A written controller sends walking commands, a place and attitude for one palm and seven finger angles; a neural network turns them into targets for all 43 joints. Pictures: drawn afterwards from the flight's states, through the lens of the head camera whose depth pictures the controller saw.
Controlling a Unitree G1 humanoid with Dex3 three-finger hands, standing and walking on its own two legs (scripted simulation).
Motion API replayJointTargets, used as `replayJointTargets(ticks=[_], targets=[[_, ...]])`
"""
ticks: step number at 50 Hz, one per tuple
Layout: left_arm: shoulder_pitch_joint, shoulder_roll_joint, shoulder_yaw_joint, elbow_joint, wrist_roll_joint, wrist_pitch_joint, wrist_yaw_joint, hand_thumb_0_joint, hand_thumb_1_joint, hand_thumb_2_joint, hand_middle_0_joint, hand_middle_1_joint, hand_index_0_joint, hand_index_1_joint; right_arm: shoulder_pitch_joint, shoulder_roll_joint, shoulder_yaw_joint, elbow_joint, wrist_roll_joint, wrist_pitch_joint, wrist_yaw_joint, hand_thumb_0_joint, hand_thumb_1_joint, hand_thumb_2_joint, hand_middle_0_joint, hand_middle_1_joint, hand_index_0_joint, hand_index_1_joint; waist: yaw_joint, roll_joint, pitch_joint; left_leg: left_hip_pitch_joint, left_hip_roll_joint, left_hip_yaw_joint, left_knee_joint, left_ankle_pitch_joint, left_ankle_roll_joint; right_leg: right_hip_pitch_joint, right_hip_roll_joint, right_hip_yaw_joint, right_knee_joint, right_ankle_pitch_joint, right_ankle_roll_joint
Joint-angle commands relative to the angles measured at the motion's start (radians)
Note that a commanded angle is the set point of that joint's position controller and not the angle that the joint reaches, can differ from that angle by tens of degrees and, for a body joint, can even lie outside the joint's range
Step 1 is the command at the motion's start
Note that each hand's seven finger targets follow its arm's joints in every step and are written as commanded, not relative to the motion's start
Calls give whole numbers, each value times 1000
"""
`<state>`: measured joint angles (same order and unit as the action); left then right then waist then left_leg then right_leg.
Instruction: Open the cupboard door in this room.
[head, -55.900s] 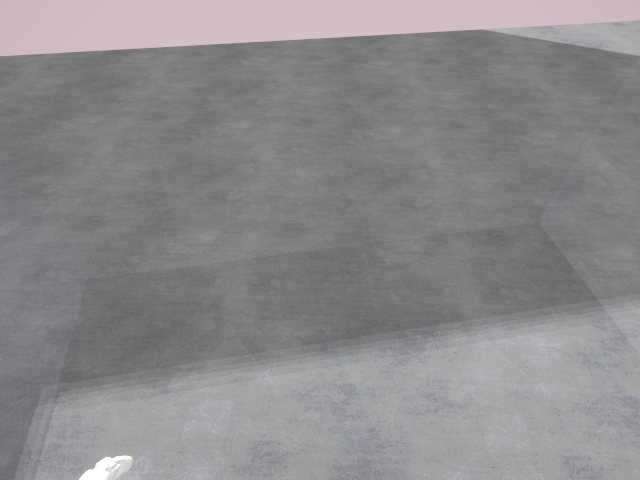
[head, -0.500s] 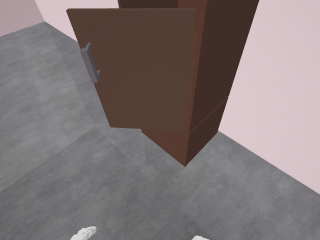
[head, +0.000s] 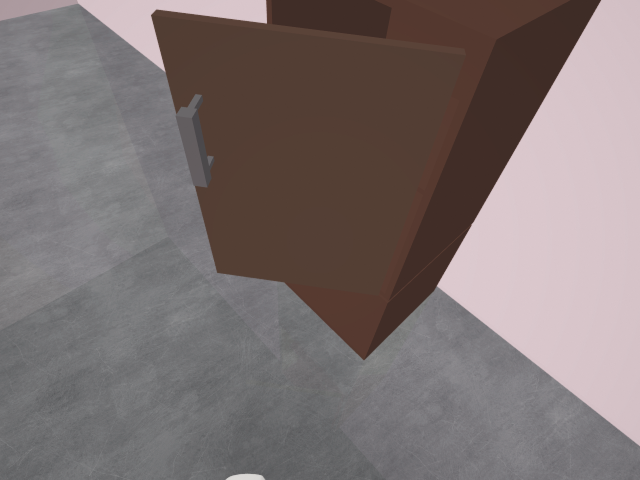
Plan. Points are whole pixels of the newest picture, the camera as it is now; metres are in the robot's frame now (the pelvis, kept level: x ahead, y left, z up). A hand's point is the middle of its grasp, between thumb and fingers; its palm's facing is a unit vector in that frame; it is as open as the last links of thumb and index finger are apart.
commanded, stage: come to a stop and stand still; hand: left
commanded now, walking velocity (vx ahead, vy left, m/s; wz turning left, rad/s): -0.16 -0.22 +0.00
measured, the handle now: (199, 141) +0.56 +0.24 +0.08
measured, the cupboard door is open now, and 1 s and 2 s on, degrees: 39 39 39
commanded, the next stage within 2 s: look again from close up in 0.66 s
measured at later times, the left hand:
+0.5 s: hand out of the picture -0.01 +0.13 -0.16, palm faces +0.01 -0.98 -0.19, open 7.4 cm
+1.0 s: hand out of the picture -0.01 +0.18 -0.16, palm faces -0.02 -0.97 -0.26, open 7.4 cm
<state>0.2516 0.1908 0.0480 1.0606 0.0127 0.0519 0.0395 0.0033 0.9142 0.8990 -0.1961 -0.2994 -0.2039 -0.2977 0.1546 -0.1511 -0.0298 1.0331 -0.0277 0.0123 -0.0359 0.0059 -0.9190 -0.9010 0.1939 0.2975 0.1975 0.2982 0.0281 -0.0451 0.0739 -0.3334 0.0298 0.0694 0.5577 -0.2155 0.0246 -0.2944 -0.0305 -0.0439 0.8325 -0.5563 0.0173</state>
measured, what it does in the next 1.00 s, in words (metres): steps on the spot: right foot, then left foot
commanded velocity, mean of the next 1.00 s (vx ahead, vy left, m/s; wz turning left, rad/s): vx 0.01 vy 0.02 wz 0.00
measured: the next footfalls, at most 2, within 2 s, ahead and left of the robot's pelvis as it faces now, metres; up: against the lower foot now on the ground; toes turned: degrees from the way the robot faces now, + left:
right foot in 0.30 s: -0.04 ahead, -0.15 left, +0.00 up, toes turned -3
left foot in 0.52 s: +0.02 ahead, +0.08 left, +0.00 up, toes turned +1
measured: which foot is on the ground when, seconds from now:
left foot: down 0.00-0.30, up 0.32-0.50, down 0.52-1.00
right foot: up 0.00-0.28, down 0.30-1.00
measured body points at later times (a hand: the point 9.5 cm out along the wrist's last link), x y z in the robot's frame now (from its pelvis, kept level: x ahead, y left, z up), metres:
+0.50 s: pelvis -0.02 -0.04 +0.01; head -0.01 -0.04 +0.46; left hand -0.01 +0.19 -0.15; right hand -0.02 -0.29 -0.15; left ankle -0.01 +0.08 -0.72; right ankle -0.08 -0.15 -0.73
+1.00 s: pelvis -0.05 -0.01 +0.00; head -0.05 -0.02 +0.45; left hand -0.01 +0.23 -0.14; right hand -0.01 -0.25 -0.15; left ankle -0.02 +0.08 -0.73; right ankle -0.08 -0.15 -0.73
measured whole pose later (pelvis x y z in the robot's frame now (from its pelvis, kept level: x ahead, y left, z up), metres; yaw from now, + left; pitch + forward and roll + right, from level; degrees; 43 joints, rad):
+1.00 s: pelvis -0.05 -0.01 +0.00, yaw -2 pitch -2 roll +0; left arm 0.25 0.18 -0.01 1.03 0.02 0.00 0.04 0.01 0.91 0.90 -0.20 -0.30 -0.20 -0.30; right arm 0.24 -0.19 -0.01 1.00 -0.02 0.00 -0.02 0.01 -0.94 -0.90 0.20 0.30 0.20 0.30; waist -0.01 0.03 0.03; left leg -0.27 -0.01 0.06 0.56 -0.26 0.04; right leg -0.18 -0.05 -0.01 0.55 -0.34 0.03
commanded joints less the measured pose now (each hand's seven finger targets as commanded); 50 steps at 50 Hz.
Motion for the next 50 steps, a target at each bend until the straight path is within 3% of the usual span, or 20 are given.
replayJointTargets(ticks=[1,5,9,12,13,14,15,16,17,18,23,26,31,37,38,39,40,42,45,50], targets=[[61,83,28,-60,-1,3,-3,0,900,900,-200,-300,-200,-300,66,-202,-42,-51,-2,5,-27,0,-900,-900,200,300,200,300,-30,235,-105,100,316,-243,-186,623,181,-104,9,76,292,-14,3],[43,75,32,-91,5,7,-18,0,900,900,-200,-300,-200,-300,52,-218,-55,-68,0,2,-28,0,-900,-900,200,300,200,300,-39,155,-157,166,311,-238,-205,401,170,-144,10,62,237,35,16],[27,56,23,-112,7,2,-28,0,900,900,-200,-300,-200,-300,57,-232,-65,-64,-6,4,-13,0,-900,-900,200,300,200,300,-56,236,-166,153,289,-238,-248,163,140,-51,3,15,-12,43,11],[141,51,21,-69,5,-12,-31,0,900,900,-200,-300,-200,-300,23,-226,-68,-69,-2,12,0,0,-900,-900,200,300,200,300,-8,199,-162,35,211,-192,-239,-98,70,171,27,-41,-352,212,-8],[175,77,23,-55,12,-20,-27,0,900,900,-200,-300,-200,-300,21,-186,-65,-72,6,17,6,0,-900,-900,200,300,200,300,3,95,-139,-40,129,-129,-172,-193,17,235,-6,7,-490,240,-21],[161,139,30,-60,22,-29,-20,0,900,900,-200,-300,-200,-300,14,-113,-52,-86,17,24,12,0,-900,-900,200,300,200,300,-4,-146,-84,-142,16,-43,-19,-261,-48,187,-184,265,-641,30,-90],[70,180,25,-87,18,-36,-15,0,900,900,-200,-300,-200,-300,-33,-89,-36,-109,12,26,26,0,-900,-900,200,300,200,300,-1,-232,8,-126,-6,-35,81,-260,-61,3,-306,362,-744,-136,-146],[4,180,14,-115,17,-40,-15,0,900,900,-200,-300,-200,-300,-39,-112,-38,-111,8,25,38,0,-900,-900,200,300,200,300,-16,-146,35,-72,8,-65,153,-247,-49,-100,-321,346,-754,-158,-169],[-36,164,9,-114,17,-51,-17,0,900,900,-200,-300,-200,-300,-16,-102,-38,-86,3,20,44,0,-900,-900,200,300,200,300,-37,-109,27,-44,-4,-57,182,-186,-46,-104,-264,311,-720,-65,-154],[-42,137,7,-100,11,-64,-15,0,900,900,-200,-300,-200,-300,7,-101,-35,-59,-3,16,40,0,-900,-900,200,300,200,300,-39,-166,48,-72,4,-70,183,-122,-45,-34,-216,264,-678,127,-139],[29,137,4,-47,6,-85,-14,0,900,900,-200,-300,-200,-300,80,-100,-18,-4,9,-12,31,0,-900,-900,200,300,200,300,-25,-93,-4,22,-11,-38,-41,-87,-62,150,-221,176,-515,611,-134],[61,112,3,-23,-7,-82,-10,0,900,900,-200,-300,-200,-300,124,-122,-11,33,14,-35,15,0,-900,-900,200,300,200,300,-17,19,-85,189,43,-85,-137,304,-34,155,-143,96,-394,738,-66],[43,95,0,-5,-8,-52,5,0,900,900,-200,-300,-200,-300,150,-137,-12,56,19,-23,-11,0,-900,-900,200,300,200,300,-20,136,-113,238,92,-119,-103,529,1,154,-99,61,-378,612,-43],[38,70,-15,19,-4,-43,0,0,900,900,-200,-300,-200,-300,123,-122,-7,58,18,-15,-7,0,-900,-900,200,300,200,300,-18,41,-29,162,77,-134,-182,195,-5,132,-89,80,-474,409,-37],[126,78,-27,15,15,-81,41,0,900,900,-200,-300,-200,-300,53,-135,-1,-26,28,-37,7,0,-900,-900,200,300,200,300,2,90,-27,151,74,-86,43,392,-22,83,-124,137,-443,802,-33],[70,128,-16,-35,6,-89,35,0,900,900,-200,-300,-200,-300,136,-99,0,-41,19,-35,16,0,-900,-900,200,300,200,300,-52,105,-98,118,55,-92,-11,161,-13,135,-147,130,-393,685,-68],[34,129,-18,-46,4,-90,26,0,900,900,-200,-300,-200,-300,110,-95,3,-36,12,-33,19,0,-900,-900,200,300,200,300,-31,135,-69,113,46,-89,-57,112,-12,115,-132,124,-379,620,-74],[34,102,-24,-66,6,-82,19,0,900,900,-200,-300,-200,-300,135,-123,4,-58,12,-32,20,0,-900,-900,200,300,200,300,-41,79,-79,99,67,-126,-82,147,9,96,-73,81,-364,411,-61],[50,90,-31,-71,8,-72,13,0,900,900,-200,-300,-200,-300,124,-144,5,-75,12,-39,18,0,-900,-900,200,300,200,300,-29,63,-69,95,86,-154,-111,184,33,93,-41,59,-350,320,-48],[34,102,-36,-87,8,-61,1,0,900,900,-200,-300,-200,-300,99,-151,5,-87,10,-31,22,0,-900,-900,200,300,200,300,-30,43,40,27,66,-160,-196,-88,28,25,-41,76,-393,201,-47]])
